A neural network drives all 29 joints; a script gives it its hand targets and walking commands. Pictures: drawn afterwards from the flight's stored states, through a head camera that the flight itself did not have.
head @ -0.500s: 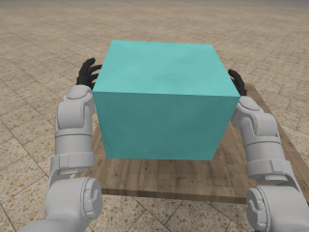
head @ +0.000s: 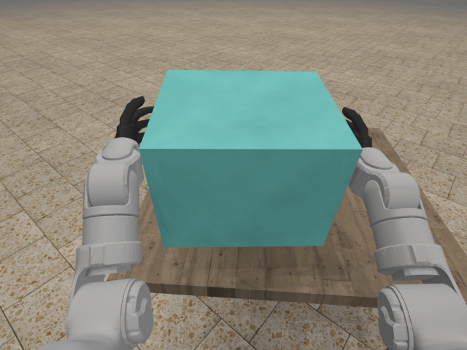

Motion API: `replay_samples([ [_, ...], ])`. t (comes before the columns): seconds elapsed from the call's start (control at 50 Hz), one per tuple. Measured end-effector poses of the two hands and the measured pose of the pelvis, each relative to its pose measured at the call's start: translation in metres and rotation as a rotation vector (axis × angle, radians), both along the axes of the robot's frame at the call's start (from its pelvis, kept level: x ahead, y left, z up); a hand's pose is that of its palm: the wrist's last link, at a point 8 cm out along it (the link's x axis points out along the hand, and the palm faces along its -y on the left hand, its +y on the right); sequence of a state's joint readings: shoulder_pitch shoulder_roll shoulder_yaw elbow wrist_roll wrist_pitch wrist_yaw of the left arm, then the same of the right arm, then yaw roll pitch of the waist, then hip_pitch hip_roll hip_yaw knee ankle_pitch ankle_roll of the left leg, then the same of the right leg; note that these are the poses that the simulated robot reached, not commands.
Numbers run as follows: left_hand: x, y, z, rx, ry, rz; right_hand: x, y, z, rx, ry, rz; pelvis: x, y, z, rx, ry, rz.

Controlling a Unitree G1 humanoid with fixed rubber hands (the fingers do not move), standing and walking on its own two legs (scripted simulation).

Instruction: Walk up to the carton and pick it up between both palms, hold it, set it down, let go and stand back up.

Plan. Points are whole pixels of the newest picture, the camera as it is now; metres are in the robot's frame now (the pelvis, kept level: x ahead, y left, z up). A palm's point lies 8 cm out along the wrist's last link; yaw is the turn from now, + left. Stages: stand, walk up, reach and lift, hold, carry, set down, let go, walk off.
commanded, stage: hold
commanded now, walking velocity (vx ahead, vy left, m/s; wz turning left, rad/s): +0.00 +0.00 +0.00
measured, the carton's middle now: (243, 155) +0.40 -0.01 +0.19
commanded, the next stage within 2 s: none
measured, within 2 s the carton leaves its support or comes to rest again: neither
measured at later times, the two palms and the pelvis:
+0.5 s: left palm (130, 144) +0.39 +0.18 +0.22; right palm (345, 150) +0.38 -0.18 +0.21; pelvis +0.01 +0.00 +0.00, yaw +0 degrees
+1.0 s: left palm (128, 135) +0.37 +0.18 +0.25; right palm (356, 151) +0.36 -0.19 +0.22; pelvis +0.00 +0.00 +0.00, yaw +0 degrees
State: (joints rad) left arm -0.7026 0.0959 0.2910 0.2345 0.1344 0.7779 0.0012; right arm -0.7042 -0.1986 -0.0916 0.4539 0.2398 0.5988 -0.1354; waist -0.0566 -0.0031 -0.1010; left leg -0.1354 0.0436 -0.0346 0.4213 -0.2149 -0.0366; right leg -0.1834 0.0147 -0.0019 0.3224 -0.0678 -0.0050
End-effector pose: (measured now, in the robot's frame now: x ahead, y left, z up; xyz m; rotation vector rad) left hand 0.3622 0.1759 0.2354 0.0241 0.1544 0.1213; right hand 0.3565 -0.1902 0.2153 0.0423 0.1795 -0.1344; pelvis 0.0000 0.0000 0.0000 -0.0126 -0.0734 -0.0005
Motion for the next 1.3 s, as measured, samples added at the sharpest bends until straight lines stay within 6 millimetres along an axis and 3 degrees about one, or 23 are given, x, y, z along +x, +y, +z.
replay_samples([
  [0.26, 0.012, 0.0, 0.012, -0.034, -0.006, -0.003, 0.008, 0.0, 0.002, 0.053, -0.006, -0.014, 0.001, 0.0, 0.0, 0.0, 0.008, 0.003],
  [0.44, 0.025, 0.006, -0.007, -0.034, 0.027, -0.003, 0.022, 0.006, -0.006, 0.002, 0.025, -0.005, 0.012, 0.003, 0.001, -0.004, 0.022, 0.003],
  [0.58, 0.016, 0.01, -0.019, -0.001, 0.029, 0.002, 0.02, 0.009, -0.007, -0.051, 0.027, 0.014, 0.014, 0.004, 0.001, -0.005, 0.017, 0.003],
  [0.84, -0.003, 0.001, 0.004, 0.003, -0.008, 0.004, -0.001, 0.001, 0.002, 0.015, -0.009, 0.002, -0.001, 0.0, 0.0, 0.0, -0.004, 0.004],
  [1.02, 0.006, 0.001, 0.014, -0.033, -0.005, 0.002, 0.004, 0.001, 0.004, 0.053, -0.006, -0.01, -0.001, 0.0, 0.0, 0.0, -0.001, 0.006],
  [1.3, 0.023, 0.01, -0.013, -0.028, 0.037, 0.003, 0.024, 0.009, -0.008, -0.027, 0.034, 0.006, 0.013, 0.003, 0.001, -0.004, 0.018, 0.007],
])
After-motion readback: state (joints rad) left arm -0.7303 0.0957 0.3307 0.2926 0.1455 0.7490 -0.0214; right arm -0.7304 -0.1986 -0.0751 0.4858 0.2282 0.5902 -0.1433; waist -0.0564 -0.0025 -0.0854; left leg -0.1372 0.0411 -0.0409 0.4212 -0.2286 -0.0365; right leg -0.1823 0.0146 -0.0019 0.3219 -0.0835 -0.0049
